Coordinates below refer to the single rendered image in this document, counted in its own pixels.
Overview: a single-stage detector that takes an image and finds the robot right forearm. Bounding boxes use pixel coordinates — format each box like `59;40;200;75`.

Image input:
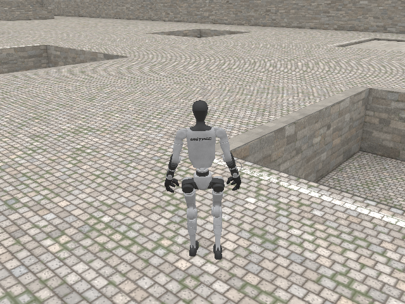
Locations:
226;152;239;178

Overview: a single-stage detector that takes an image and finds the left robot hand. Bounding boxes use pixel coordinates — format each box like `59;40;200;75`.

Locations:
165;178;179;193

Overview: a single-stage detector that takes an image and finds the robot left forearm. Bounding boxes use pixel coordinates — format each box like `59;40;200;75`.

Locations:
166;154;178;180

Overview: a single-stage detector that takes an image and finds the humanoid robot torso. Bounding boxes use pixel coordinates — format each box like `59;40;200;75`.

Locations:
186;126;216;190

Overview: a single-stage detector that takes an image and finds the right robot upper arm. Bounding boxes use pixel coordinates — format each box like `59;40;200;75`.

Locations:
214;127;232;162

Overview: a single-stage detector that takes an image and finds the left robot shin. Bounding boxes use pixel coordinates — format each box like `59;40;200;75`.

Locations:
187;208;197;248

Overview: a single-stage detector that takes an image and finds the left robot upper arm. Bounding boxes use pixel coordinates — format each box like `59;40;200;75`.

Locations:
171;128;188;164

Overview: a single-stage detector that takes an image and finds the right robot hand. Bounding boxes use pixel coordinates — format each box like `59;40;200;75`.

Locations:
227;176;241;191

